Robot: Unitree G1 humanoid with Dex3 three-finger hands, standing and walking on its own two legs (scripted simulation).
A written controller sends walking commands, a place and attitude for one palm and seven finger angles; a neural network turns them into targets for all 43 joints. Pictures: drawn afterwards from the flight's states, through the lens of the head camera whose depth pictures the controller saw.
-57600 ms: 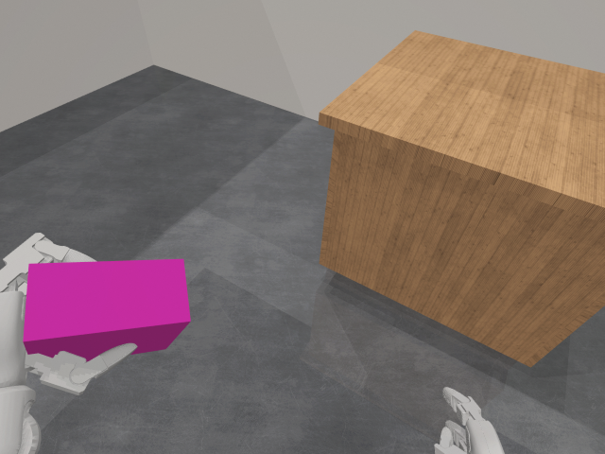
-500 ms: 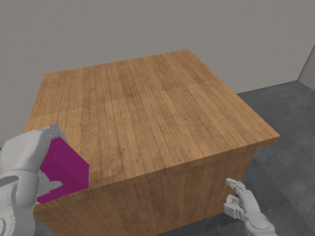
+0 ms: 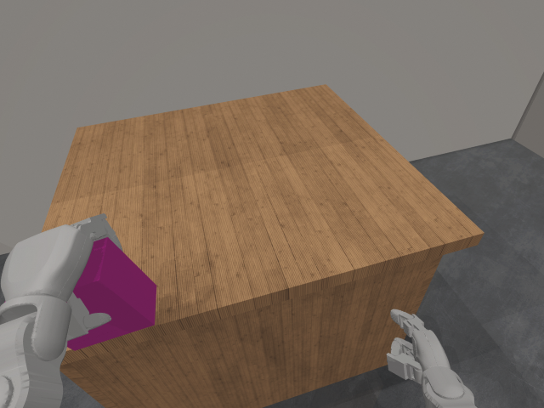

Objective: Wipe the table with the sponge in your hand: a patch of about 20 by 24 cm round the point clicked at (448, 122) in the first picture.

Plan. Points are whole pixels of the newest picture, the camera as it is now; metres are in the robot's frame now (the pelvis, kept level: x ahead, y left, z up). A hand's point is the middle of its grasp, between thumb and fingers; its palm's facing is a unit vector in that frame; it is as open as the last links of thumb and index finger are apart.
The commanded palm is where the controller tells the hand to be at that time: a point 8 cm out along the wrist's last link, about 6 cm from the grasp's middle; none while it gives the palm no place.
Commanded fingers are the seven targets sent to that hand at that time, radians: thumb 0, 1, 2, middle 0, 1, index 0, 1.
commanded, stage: step back with the hand held close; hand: left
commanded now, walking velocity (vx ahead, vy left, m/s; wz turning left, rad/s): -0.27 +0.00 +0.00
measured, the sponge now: (100, 304) +0.20 +0.29 +0.09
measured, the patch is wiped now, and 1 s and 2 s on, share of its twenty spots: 1.00 1.00 1.00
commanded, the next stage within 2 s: stop stepping back and stand still in 1.28 s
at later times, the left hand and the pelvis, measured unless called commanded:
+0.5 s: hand (92, 263) +0.20 +0.26 +0.18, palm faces +0.40 -0.80 -0.44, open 10.4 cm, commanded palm +0.13 +0.29 +0.21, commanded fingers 0.00 0.10 1.30 -1.20 -1.60 -1.20 -1.60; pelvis -0.02 +0.01 -0.01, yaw +2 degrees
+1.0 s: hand (83, 340) +0.12 +0.22 +0.17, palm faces +0.35 -0.88 -0.32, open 10.4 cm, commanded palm +0.04 +0.27 +0.21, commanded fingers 0.00 0.10 1.30 -1.20 -1.60 -1.20 -1.60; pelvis -0.12 -0.01 -0.02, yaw +0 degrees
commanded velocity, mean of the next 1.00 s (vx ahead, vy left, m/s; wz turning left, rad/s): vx -0.30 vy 0.00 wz -0.06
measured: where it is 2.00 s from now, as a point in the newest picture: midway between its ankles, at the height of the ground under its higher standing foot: outside the picture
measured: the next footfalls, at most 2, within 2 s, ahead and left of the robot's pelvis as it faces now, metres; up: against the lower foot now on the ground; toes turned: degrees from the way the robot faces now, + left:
right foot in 0.80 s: -0.03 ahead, -0.12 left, +0.00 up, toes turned +4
left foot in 1.22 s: -0.12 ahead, +0.13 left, +0.00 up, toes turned +4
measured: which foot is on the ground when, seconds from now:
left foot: down 0.00-1.00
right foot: down 0.00-0.68, up 0.70-0.78, down 0.80-1.00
